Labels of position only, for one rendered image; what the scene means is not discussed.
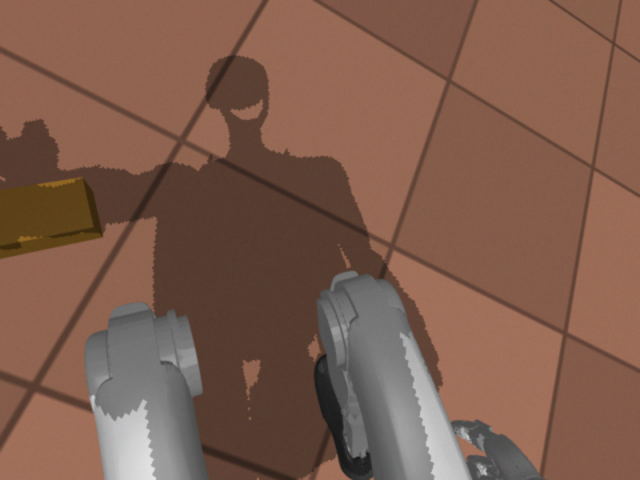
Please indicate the carton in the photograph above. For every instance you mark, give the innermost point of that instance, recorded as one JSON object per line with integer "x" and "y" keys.
{"x": 47, "y": 215}

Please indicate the right robot hand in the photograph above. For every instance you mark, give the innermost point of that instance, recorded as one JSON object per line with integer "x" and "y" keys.
{"x": 504, "y": 461}

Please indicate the right robot foot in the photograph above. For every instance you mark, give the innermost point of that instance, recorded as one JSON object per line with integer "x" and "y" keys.
{"x": 354, "y": 468}

